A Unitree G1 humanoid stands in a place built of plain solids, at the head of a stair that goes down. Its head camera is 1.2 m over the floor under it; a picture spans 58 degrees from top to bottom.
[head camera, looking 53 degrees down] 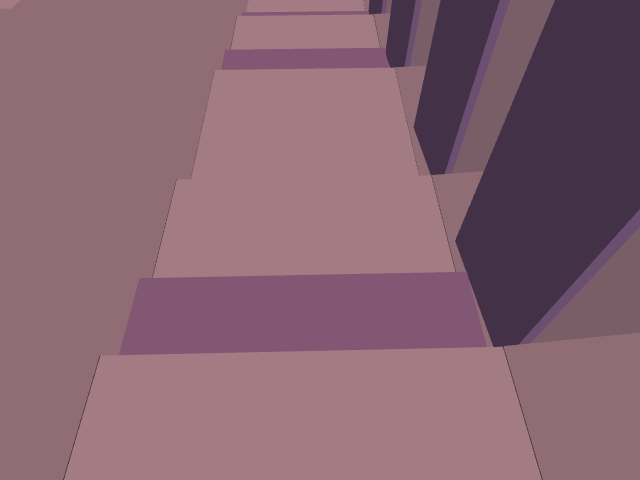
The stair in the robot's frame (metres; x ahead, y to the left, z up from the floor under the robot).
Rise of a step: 0.11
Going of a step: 0.46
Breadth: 1.17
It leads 1 degrees to the left of straight ahead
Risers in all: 3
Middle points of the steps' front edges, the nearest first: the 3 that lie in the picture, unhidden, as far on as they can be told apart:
0.50 0.05 0.00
0.83 0.06 -0.11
1.43 0.07 -0.22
